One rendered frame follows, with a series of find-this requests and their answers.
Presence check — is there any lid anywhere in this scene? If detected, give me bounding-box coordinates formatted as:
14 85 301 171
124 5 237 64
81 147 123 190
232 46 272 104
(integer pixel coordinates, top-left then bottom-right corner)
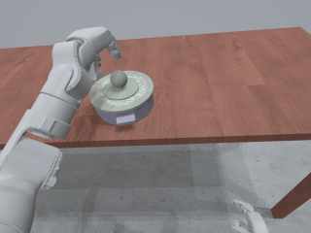
88 70 154 114

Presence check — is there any left robot forearm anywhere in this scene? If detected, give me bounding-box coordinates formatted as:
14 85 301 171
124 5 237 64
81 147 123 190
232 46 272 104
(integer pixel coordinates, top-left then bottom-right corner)
0 35 96 172

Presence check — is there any robot right hand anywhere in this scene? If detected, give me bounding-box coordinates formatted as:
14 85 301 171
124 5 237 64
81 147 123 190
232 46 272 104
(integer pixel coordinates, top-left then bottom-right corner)
231 199 270 233

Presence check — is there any pot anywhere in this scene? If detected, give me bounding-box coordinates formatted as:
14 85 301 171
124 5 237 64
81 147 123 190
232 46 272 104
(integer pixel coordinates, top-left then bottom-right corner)
95 94 155 126

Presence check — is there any knob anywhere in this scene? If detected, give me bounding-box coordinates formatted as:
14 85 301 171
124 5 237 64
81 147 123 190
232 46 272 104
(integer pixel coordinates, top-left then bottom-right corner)
110 70 128 88

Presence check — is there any robot left upper arm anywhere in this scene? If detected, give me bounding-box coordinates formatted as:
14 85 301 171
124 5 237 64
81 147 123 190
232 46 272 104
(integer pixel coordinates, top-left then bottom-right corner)
0 136 63 233

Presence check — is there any robot left hand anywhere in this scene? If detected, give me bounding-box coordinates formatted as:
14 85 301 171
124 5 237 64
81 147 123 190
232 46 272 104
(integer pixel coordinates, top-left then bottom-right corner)
67 26 121 82

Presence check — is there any table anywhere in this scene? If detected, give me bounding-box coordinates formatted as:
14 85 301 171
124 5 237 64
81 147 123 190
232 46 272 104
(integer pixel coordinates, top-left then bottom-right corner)
0 26 311 218

